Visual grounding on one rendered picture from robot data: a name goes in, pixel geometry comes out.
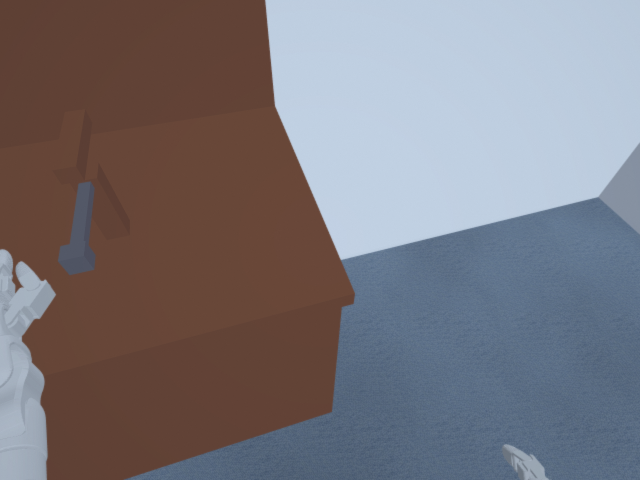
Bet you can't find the left robot hand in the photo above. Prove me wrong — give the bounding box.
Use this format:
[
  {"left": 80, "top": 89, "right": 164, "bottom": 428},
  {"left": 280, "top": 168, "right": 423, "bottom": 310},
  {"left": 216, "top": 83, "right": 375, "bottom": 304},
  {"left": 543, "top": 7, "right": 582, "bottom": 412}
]
[{"left": 0, "top": 249, "right": 56, "bottom": 341}]

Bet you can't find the robot left forearm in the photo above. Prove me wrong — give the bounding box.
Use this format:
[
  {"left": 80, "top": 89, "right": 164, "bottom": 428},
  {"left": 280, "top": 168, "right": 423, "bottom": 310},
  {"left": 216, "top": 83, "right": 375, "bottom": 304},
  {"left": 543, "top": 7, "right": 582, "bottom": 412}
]
[{"left": 0, "top": 335, "right": 48, "bottom": 480}]

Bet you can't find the counter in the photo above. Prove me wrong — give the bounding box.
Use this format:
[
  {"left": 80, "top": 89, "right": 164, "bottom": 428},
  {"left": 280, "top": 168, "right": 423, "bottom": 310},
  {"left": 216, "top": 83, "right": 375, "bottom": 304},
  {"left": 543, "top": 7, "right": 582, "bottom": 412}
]
[{"left": 0, "top": 0, "right": 355, "bottom": 480}]

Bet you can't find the tap lever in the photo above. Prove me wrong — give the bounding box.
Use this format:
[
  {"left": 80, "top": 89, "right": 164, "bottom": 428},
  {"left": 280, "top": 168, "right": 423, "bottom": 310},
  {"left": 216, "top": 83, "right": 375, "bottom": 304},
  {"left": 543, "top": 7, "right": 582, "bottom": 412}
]
[{"left": 58, "top": 181, "right": 96, "bottom": 275}]

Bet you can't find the right robot hand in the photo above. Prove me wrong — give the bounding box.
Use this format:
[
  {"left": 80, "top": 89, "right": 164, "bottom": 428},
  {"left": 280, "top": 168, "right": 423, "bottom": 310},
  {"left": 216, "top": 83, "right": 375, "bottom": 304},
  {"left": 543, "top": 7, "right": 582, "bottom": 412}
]
[{"left": 502, "top": 444, "right": 549, "bottom": 480}]

